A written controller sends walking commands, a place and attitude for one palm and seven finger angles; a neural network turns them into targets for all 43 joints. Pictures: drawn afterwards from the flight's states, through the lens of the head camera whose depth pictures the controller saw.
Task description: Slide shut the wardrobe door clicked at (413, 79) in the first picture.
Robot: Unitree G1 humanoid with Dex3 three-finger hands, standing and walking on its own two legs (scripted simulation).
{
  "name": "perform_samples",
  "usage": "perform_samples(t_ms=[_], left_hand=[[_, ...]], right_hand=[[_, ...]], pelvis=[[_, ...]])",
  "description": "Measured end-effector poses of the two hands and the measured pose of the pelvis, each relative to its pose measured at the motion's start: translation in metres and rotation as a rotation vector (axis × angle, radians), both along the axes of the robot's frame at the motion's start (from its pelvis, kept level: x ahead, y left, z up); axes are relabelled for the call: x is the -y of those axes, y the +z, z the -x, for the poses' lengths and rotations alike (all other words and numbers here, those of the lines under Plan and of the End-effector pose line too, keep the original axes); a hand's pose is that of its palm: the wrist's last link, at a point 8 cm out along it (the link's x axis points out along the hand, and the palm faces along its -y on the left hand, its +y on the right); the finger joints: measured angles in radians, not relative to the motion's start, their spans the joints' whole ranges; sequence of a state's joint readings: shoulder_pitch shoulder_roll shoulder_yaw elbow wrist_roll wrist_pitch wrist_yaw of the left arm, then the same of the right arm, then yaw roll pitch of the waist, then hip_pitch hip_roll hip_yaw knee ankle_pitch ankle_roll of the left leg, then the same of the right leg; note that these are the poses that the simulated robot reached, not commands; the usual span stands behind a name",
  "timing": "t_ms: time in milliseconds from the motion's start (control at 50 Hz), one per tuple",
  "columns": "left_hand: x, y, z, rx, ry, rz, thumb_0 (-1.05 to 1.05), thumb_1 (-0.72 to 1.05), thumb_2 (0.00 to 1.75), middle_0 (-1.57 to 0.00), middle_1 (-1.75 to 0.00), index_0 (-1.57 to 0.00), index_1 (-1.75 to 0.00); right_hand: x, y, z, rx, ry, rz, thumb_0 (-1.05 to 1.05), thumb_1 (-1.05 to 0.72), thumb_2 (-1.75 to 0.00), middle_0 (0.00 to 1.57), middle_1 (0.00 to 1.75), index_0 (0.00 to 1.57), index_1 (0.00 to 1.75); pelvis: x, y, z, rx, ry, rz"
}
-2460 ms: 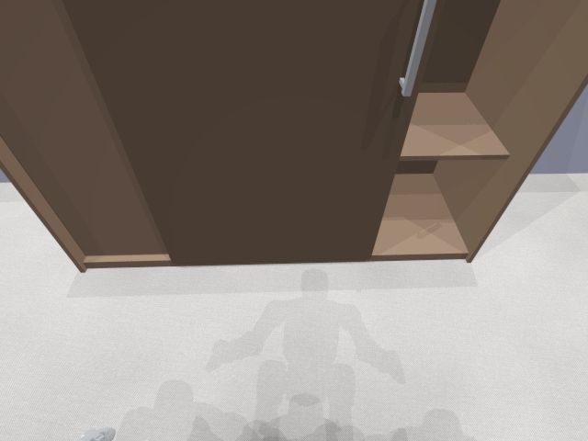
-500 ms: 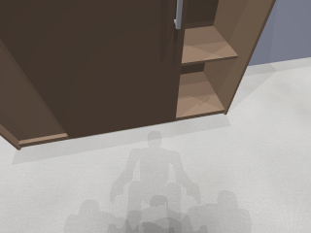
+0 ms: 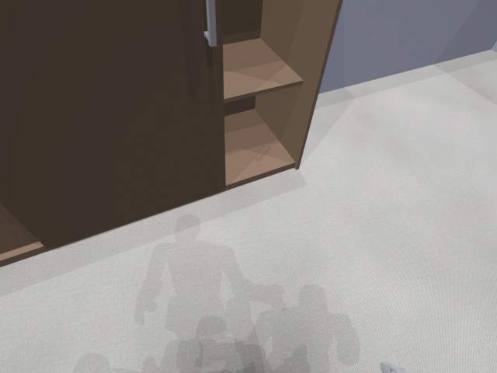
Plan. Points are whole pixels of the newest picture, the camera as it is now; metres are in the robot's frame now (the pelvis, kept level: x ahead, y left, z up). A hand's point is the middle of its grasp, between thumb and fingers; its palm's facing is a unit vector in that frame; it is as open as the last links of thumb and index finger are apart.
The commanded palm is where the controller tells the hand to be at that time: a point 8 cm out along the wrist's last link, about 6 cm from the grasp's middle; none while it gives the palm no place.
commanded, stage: walk to a spot facing it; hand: left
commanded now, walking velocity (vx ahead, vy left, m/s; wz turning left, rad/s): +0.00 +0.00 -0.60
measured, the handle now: out of the picture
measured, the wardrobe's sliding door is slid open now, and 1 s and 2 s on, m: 0.42 0.42 0.42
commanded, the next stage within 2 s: turn to face it in 1.48 s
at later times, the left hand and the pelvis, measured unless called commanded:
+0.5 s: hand out of the picture +0.14 +0.14 -0.15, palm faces -0.28 -0.93 -0.22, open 7.3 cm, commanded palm none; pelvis +0.01 -0.03 +0.01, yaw -18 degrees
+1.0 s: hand (231, 266) +0.35 +0.06 -0.16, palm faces -0.58 -0.80 -0.15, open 7.4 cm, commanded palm none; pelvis +0.17 -0.04 +0.01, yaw -37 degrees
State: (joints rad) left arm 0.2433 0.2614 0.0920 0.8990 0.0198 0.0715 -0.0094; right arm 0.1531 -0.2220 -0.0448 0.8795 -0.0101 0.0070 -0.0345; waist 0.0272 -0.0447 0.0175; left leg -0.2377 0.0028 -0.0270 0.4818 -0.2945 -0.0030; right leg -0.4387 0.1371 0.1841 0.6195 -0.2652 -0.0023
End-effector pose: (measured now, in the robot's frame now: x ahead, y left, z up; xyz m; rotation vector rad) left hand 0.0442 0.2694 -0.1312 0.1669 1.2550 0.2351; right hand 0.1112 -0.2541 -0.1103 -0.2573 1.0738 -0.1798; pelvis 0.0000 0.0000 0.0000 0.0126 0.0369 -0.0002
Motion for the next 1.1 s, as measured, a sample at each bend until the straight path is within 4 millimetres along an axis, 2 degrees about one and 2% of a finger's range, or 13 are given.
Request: perform_samples(t_ms=[80,160,240,320,380,480,620,700,800,880,960,1020,1100], left_hand=[[-0.008,0.004,-0.02,0.024,-0.057,0.005,0.01,0.91,0.9,-0.2,-0.3,-0.2,-0.3],[-0.001,0.009,-0.04,0.03,-0.127,0.013,0.01,0.91,0.9,-0.2,-0.3,-0.2,-0.3],[0.021,0.009,-0.066,0.031,-0.229,0.012,0.01,0.91,0.9,-0.2,-0.3,-0.2,-0.3],[0.05,0.004,-0.093,0.083,-0.32,-0.003,0.01,0.91,0.9,-0.2,-0.3,-0.2,-0.3],[0.066,0.009,-0.1,0.108,-0.334,0.004,0.01,0.91,0.9,-0.2,-0.3,-0.2,-0.3],[0.078,0.013,-0.1,0.068,-0.38,0.03,0.01,0.91,0.9,-0.2,-0.3,-0.2,-0.3],[0.067,-0.001,-0.116,-0.02,-0.419,0.064,0.01,0.91,0.89,-0.2,-0.3,-0.21,-0.3],[0.053,-0.021,-0.145,-0.065,-0.445,0.071,0.01,0.91,0.9,-0.2,-0.3,-0.21,-0.3],[0.064,-0.013,-0.205,-0.067,-0.528,0.081,0.01,0.91,0.9,-0.2,-0.3,-0.2,-0.3],[0.091,-0.002,-0.259,-0.021,-0.591,0.094,0.01,0.91,0.9,-0.2,-0.3,-0.2,-0.3],[0.132,0.0,-0.309,-0.003,-0.673,0.106,0.01,0.92,0.9,-0.2,-0.3,-0.2,-0.3],[0.176,-0.002,-0.346,0.006,-0.75,0.12,0.01,0.92,0.9,-0.19,-0.3,-0.2,-0.3],[0.252,-0.007,-0.395,0.037,-0.864,0.147,0.01,0.92,0.9,-0.19,-0.3,-0.2,-0.3]], right_hand=[[-0.002,0.005,0.036,-0.053,-0.045,0.008,0.0,-0.91,-0.9,0.2,0.3,0.2,0.29],[0.0,0.001,0.066,-0.091,-0.108,-0.007,0.01,-0.91,-0.9,0.2,0.3,0.2,0.3],[0.01,-0.011,0.099,-0.117,-0.196,-0.039,0.01,-0.91,-0.9,0.2,0.3,0.21,0.3],[0.028,-0.034,0.135,-0.169,-0.275,-0.064,0.0,-0.91,-0.9,0.2,0.3,0.21,0.3],[0.036,-0.033,0.152,-0.227,-0.309,-0.063,0.01,-0.91,-0.9,0.2,0.3,0.2,0.29],[0.044,-0.014,0.145,-0.182,-0.357,-0.056,0.01,-0.91,-0.9,0.2,0.3,0.2,0.29],[0.037,0.005,0.099,-0.067,-0.403,-0.02,0.01,-0.91,-0.9,0.2,0.3,0.2,0.29],[0.024,0.005,0.074,0.002,-0.435,0.022,0.01,-0.91,-0.9,0.2,0.3,0.2,0.29],[-0.009,0.01,0.082,-0.055,-0.535,-0.018,0.0,-0.91,-0.9,0.2,0.3,0.2,0.29],[-0.036,0.008,0.098,-0.154,-0.631,-0.08,0.0,-0.91,-0.9,0.2,0.3,0.2,0.29],[-0.06,0.003,0.113,-0.253,-0.74,-0.147,0.0,-0.91,-0.9,0.2,0.3,0.2,0.29],[-0.074,-0.001,0.123,-0.327,-0.822,-0.196,0.0,-0.91,-0.9,0.2,0.3,0.2,0.29],[-0.086,-0.006,0.13,-0.425,-0.923,-0.267,0.0,-0.91,-0.9,0.2,0.3,0.2,0.29]], pelvis=[[-0.002,0.006,0.003,0.012,-0.051,0.004],[-0.001,0.008,0.004,0.021,-0.107,0.024],[0.007,0.003,0.007,0.028,-0.173,0.03],[0.021,-0.012,0.009,0.03,-0.219,0.033],[0.025,-0.007,0.006,0.037,-0.241,0.035],[0.027,0.005,-0.009,0.035,-0.299,0.019],[0.017,0.006,-0.046,0.024,-0.382,0.027],[0.006,-0.006,-0.075,0.022,-0.445,0.038],[0.009,0.007,-0.106,0.022,-0.521,0.047],[0.018,0.014,-0.132,0.01,-0.572,0.053],[0.033,0.014,-0.157,0.005,-0.625,0.051],[0.05,0.011,-0.175,0.006,-0.666,0.048],[0.08,0.002,-0.199,0.005,-0.717,0.041]])
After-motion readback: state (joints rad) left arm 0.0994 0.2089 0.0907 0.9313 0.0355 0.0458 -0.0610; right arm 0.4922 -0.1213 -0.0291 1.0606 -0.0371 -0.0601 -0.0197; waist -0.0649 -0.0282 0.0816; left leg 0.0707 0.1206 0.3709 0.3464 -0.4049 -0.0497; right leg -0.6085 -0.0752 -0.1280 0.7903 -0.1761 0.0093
